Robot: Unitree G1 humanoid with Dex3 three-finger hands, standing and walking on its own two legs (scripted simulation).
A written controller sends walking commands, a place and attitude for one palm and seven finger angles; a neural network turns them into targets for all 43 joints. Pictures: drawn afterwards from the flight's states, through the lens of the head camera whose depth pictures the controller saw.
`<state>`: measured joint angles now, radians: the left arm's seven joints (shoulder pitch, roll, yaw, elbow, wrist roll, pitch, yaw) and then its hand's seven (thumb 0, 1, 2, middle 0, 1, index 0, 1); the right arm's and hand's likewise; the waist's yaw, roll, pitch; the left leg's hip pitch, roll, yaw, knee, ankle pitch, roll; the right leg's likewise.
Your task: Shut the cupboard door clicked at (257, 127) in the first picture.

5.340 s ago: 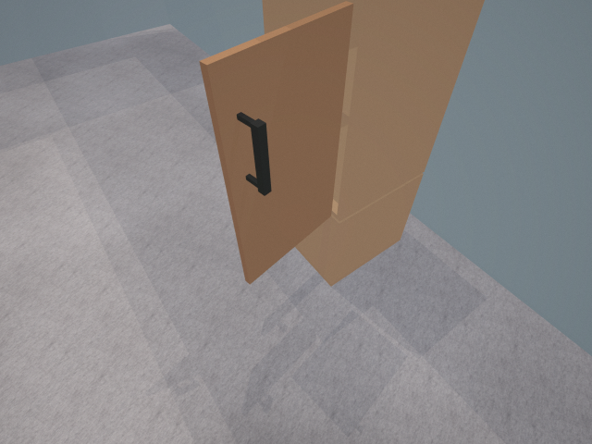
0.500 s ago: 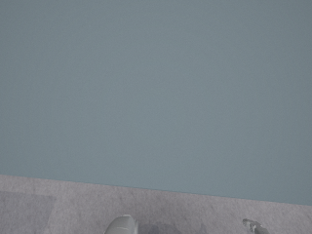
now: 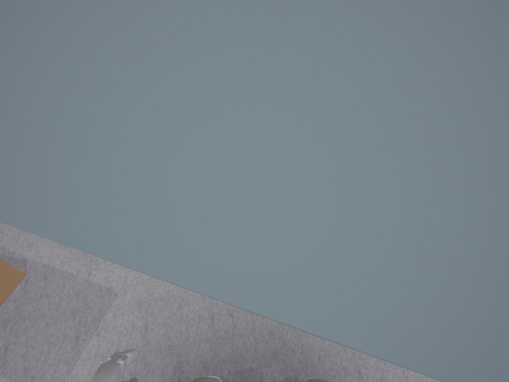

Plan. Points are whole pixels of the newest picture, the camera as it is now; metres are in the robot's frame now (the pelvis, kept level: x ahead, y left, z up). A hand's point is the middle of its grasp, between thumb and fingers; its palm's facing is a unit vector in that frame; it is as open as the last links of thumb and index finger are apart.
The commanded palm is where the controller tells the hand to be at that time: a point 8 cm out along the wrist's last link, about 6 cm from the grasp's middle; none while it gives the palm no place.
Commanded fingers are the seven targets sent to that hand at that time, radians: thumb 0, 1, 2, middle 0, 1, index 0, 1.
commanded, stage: turn to face it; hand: left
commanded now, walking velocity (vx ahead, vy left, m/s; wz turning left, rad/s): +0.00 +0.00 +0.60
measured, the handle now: out of the picture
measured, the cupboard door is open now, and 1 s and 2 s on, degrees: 100 100 100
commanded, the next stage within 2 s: none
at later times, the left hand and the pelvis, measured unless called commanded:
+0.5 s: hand out of the picture -0.05 +0.21 -0.19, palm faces +0.38 -0.89 -0.24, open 7.4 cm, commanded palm none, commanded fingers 0.00 0.90 0.90 -0.20 -0.30 -0.20 -0.30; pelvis -0.01 +0.00 -0.01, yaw +21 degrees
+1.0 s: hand out of the picture +0.01 +0.20 -0.15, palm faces +0.54 -0.80 -0.28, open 7.4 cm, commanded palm none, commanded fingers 0.00 0.90 0.90 -0.20 -0.30 -0.20 -0.30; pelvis +0.01 -0.04 +0.00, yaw +35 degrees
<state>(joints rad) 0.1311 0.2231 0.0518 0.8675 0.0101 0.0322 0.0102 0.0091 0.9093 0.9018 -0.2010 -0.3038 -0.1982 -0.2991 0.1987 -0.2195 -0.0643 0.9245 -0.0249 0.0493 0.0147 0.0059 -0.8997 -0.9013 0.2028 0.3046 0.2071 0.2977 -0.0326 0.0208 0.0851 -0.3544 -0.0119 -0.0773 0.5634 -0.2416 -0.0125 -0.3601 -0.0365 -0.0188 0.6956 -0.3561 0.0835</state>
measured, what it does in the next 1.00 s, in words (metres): steps on the spot, turning left: right foot, then left foot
